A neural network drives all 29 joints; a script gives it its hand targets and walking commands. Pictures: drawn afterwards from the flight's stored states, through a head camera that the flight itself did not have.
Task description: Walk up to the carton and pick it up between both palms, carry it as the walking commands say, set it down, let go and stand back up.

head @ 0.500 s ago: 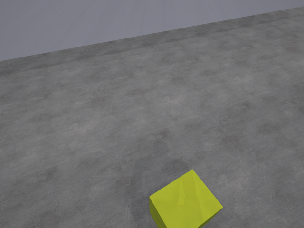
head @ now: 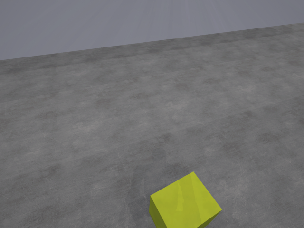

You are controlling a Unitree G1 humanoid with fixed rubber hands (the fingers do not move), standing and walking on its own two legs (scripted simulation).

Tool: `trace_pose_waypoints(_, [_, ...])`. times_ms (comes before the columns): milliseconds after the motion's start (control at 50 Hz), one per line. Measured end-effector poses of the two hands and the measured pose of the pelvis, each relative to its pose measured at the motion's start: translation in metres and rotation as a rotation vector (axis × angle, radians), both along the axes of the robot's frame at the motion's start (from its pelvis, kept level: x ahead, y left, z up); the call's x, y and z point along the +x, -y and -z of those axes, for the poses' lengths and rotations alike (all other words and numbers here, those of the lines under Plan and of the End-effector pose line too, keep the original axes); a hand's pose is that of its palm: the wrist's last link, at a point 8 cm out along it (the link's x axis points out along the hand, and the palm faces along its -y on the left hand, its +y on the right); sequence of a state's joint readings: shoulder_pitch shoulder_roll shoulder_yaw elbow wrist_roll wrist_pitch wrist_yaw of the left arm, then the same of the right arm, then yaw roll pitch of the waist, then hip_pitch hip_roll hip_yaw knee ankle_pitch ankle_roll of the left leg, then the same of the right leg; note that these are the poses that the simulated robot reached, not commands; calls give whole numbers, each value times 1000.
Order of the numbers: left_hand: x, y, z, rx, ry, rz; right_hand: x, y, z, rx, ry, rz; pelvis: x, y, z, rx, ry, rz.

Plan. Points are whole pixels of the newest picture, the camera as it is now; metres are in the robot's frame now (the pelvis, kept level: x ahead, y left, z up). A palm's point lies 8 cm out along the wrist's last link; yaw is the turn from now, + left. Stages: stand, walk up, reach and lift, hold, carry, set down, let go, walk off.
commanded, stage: walk up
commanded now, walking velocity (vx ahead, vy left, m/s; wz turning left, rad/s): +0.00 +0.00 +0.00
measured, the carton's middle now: (181, 211) +0.38 -0.19 -0.64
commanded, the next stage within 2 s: none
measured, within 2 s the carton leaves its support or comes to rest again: neither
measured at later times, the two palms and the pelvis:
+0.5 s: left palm out of the picture +0.06 +0.14 -0.15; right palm out of the picture -0.04 -0.41 -0.12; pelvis -0.02 -0.13 -0.01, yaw +9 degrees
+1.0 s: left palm out of the picture -0.08 -0.04 -0.18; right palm out of the picture +0.05 -0.53 -0.12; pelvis -0.07 -0.28 -0.02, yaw +24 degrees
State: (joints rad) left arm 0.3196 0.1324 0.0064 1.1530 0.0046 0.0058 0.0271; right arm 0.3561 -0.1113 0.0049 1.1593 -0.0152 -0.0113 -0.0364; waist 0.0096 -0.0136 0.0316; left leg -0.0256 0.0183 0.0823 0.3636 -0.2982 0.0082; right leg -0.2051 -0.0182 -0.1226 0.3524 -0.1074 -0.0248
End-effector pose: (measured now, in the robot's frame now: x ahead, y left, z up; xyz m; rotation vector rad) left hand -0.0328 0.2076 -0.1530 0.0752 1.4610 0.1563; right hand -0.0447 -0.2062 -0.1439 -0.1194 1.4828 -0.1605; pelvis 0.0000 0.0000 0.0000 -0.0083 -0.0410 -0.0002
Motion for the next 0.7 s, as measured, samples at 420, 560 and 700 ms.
trace_pose_waypoints(420, [66, 28, -1, 46, 158, -11, 1, 158, -45, -283, -82, -121, -14, 82, 0, -90, -61, -150])
trace_pose_waypoints(560, [87, 105, -1, 107, 229, 24, 12, 236, 6, -204, -104, -156, -18, 154, 25, -15, -58, -157])
trace_pose_waypoints(700, [50, 156, -30, 145, 266, -80, 67, 254, 18, -124, 15, -253, -39, 199, 11, -8, -13, -294])
